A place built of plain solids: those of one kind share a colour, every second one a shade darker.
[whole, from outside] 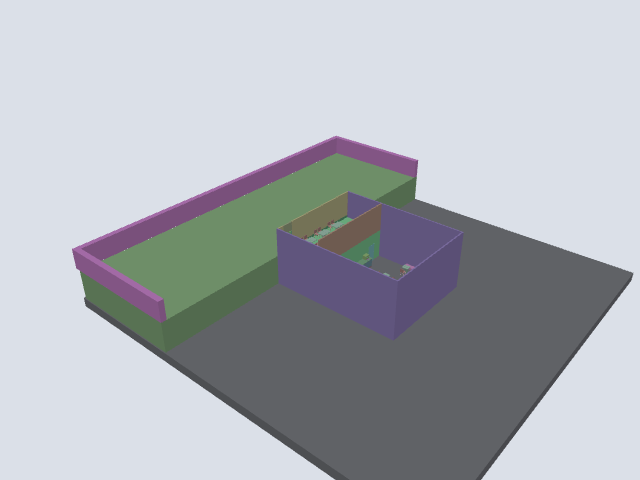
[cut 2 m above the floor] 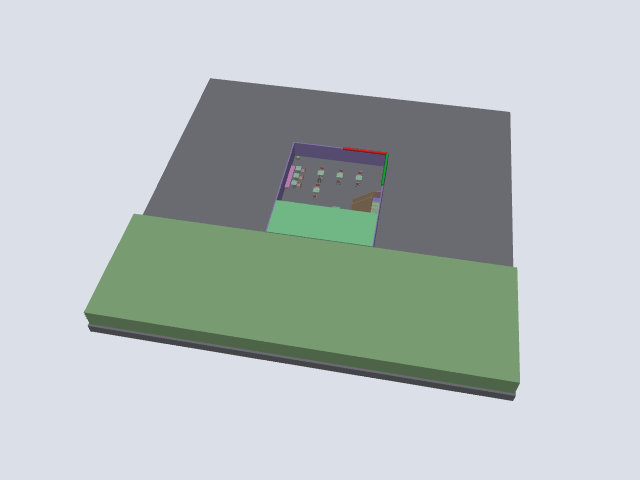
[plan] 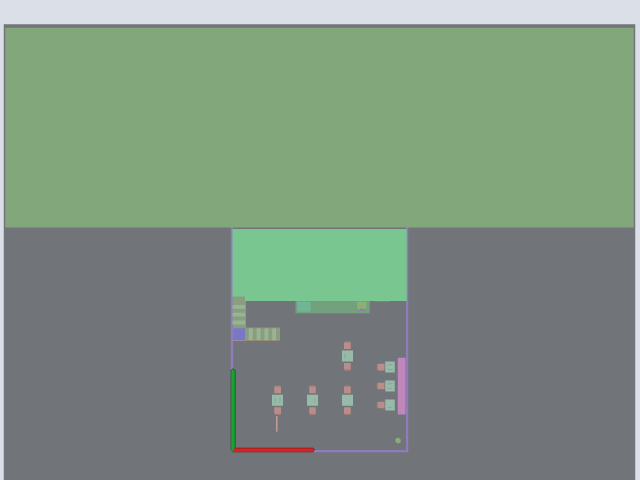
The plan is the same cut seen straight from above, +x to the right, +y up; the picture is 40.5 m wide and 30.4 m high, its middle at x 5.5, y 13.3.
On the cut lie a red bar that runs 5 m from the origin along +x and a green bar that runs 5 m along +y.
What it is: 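A cafe in the deep cellar of an old town house, fitted out in the 2010s to 2020s; 10.9 x 13.9 m; the hall a cellar under a ceiling 2.79 m high; over the flight a stairwell up to the entrance level's ceiling, 6.39 m over the hall's floor; the entrance level at street height, 3.25 m over the hall's floor, over the rear 4.5 m, with the street door 0.95 x 2.15 m and a glazed street front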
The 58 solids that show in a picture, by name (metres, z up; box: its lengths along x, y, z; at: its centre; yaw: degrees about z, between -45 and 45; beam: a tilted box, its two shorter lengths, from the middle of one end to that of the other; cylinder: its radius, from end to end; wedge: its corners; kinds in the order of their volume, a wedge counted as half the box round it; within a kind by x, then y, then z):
{
 "street_ground_1": {"box": [39.8, 12.65, 3.3], "at": [5.47, 20.41, 1.6]},
 "upper_1": {"box": [11.04, 4.56, 3.3], "at": [5.47, 11.71, 1.6]},
 "street_hedge_1": {"box": [0.6, 12.65, 2.2], "at": [-14.13, 20.41, 4.35]},
 "street_hedge_2": {"box": [39.8, 0.6, 2.2], "at": [5.47, 27.04, 4.35]},
 "street_hedge_3": {"box": [0.6, 12.65, 2.2], "at": [25.07, 20.41, 4.35]},
 "wall_1": {"box": [0.15, 14.24, 6.44], "at": [-0.07, 6.97, 3.17]},
 "wall_2": {"box": [5.83, 0.15, 6.44], "at": [2.77, -0.07, 3.17]},
 "wall_3": {"box": [1.5, 0.15, 6.44], "at": [6.13, -0.07, 3.17]},
 "wall_4": {"box": [4.51, 0.15, 6.44], "at": [8.84, -0.07, 3.17]},
 "wall_5": {"box": [0.15, 14.24, 6.44], "at": [11.02, 6.97, 3.17]},
 "stair_step_1": {"box": [0.81, 0.49, 2.04], "at": [0.35, 7.95, 0.97]},
 "stair_step_2": {"box": [0.81, 0.49, 2.22], "at": [0.35, 8.2, 1.06]},
 "stair_step_3": {"box": [0.81, 0.49, 2.58], "at": [0.35, 8.69, 1.24]},
 "stair_step_4": {"box": [0.81, 0.49, 2.76], "at": [0.35, 8.94, 1.33]},
 "stair_step_5": {"box": [0.81, 0.49, 2.94], "at": [0.35, 9.18, 1.42]},
 "stair_step_6": {"box": [0.81, 0.55, 3.12], "at": [0.35, 9.46, 1.51]},
 "stair_step_7": {"box": [0.55, 0.77, 1.68], "at": [0.72, 7.33, 0.79]},
 "stair_step_8": {"box": [0.49, 0.77, 1.49], "at": [1.0, 7.33, 0.7]},
 "stair_step_9": {"box": [0.49, 0.77, 1.31], "at": [1.24, 7.33, 0.61]},
 "stair_step_10": {"box": [0.49, 0.77, 1.13], "at": [1.49, 7.33, 0.52]},
 "stair_step_11": {"box": [0.49, 0.77, 0.77], "at": [1.98, 7.33, 0.34]},
 "stair_step_12": {"box": [0.49, 0.77, 0.59], "at": [2.23, 7.33, 0.25]},
 "stair_step_13": {"box": [0.49, 0.77, 0.41], "at": [2.47, 7.33, 0.16]},
 "stair_step_14": {"box": [0.49, 0.77, 0.23], "at": [2.72, 7.33, 0.07]},
 "entrance_wall_1": {"box": [10.13, 0.15, 3.19], "at": [5.88, 9.51, 4.79]},
 "window_wall_1": {"box": [9.04, 0.15, 3.14], "at": [6.42, 14.02, 4.82]},
 "counter_1": {"box": [4.68, 0.7, 1.05], "at": [6.3, 9.07, 0.47]},
 "stair_landing_1": {"box": [0.8, 1.01, 1.86], "at": [0.35, 7.45, 0.88]},
 "street_door_wall_1": {"box": [1.2, 0.15, 3.14], "at": [1.3, 14.02, 4.82]},
 "bench_upholstered_1": {"box": [0.5, 3.6, 0.25], "at": [10.67, 4.05, 0.33]},
 "meeting_table_1": {"box": [0.7, 0.7, 0.07], "at": [2.81, 3.15, 0.71]},
 "meeting_table_2": {"box": [0.7, 0.7, 0.07], "at": [5.03, 3.15, 0.71]},
 "meeting_table_3": {"box": [1.2, 0.8, 0.07], "at": [5.6, 12.83, 3.96]},
 "meeting_table_4": {"box": [0.7, 0.7, 0.07], "at": [7.24, 3.15, 0.71]},
 "meeting_table_5": {"box": [0.7, 0.7, 0.07], "at": [7.24, 5.95, 0.71]},
 "meeting_table_6": {"box": [1.2, 0.8, 0.07], "at": [7.8, 12.83, 3.96]},
 "meeting_table_7": {"box": [0.6, 0.7, 0.07], "at": [9.93, 2.85, 0.71]},
 "meeting_table_8": {"box": [0.6, 0.7, 0.07], "at": [9.93, 4.05, 0.71]},
 "meeting_table_9": {"box": [0.6, 0.7, 0.07], "at": [9.93, 5.25, 0.71]},
 "stair_guard_1": {"wedge": [[0.75, 6.9, -0.02], [0.75, 6.9, 2.76], [0.75, 6.96, -0.02], [0.75, 6.96, 2.76], [2.96, 6.9, -0.02], [2.96, 6.9, 1.13], [2.96, 6.96, -0.02], [2.96, 6.96, 1.13]]},
 "stair_guard_2": {"wedge": [[0.8, 7.71, -0.02], [0.8, 7.71, 2.72], [0.8, 7.77, -0.02], [0.8, 7.77, 2.72], [2.96, 7.71, -0.02], [2.96, 7.71, 1.13], [2.96, 7.77, -0.02], [2.96, 7.77, 1.13]]},
 "display_1": {"box": [0.84, 0.63, 0.46], "at": [4.48, 9.07, 1.27]},
 "counter_top_1": {"box": [4.72, 0.78, 0.04], "at": [6.3, 9.05, 1.02]},
 "back_stallriser_1": {"box": [9.04, 0.05, 0.3], "at": [6.42, 13.96, 3.4]},
 "coffee_machine_1": {"box": [0.6, 0.45, 0.45], "at": [8.14, 9.17, 1.26]},
 "side_chair_1": {"box": [0.42, 0.42, 0.04], "at": [2.81, 2.5, 0.43]},
 "side_chair_2": {"box": [0.42, 0.42, 0.04], "at": [2.81, 3.8, 0.43]},
 "side_chair_3": {"box": [0.42, 0.42, 0.04], "at": [5.03, 2.5, 0.43]},
 "side_chair_4": {"box": [0.42, 0.42, 0.04], "at": [5.03, 3.8, 0.43]},
 "side_chair_5": {"box": [0.42, 0.42, 0.04], "at": [7.24, 2.5, 0.43]},
 "side_chair_6": {"box": [0.42, 0.42, 0.04], "at": [7.24, 3.8, 0.43]},
 "side_chair_7": {"box": [0.42, 0.42, 0.04], "at": [7.24, 5.3, 0.43]},
 "side_chair_8": {"box": [0.42, 0.42, 0.04], "at": [7.24, 6.6, 0.43]},
 "side_chair_9": {"box": [0.42, 0.42, 0.04], "at": [9.38, 2.85, 0.43]},
 "side_chair_10": {"box": [0.42, 0.42, 0.04], "at": [9.38, 4.05, 0.43]},
 "side_chair_11": {"box": [0.42, 0.42, 0.04], "at": [9.38, 5.25, 0.43]},
 "stair_guard_landing_1": {"wedge": [[-0.05, 6.9, -0.02], [-0.05, 6.9, 2.76], [-0.05, 6.96, -0.02], [-0.05, 6.96, 2.76], [0.75, 6.9, -0.02], [0.75, 6.9, 2.76], [0.75, 6.96, -0.02], [0.75, 6.96, 2.76]]},
 "service_door_1": {"box": [0.95, 0.03, 2.1], "at": [9.41, 9.41, 1.0]}
}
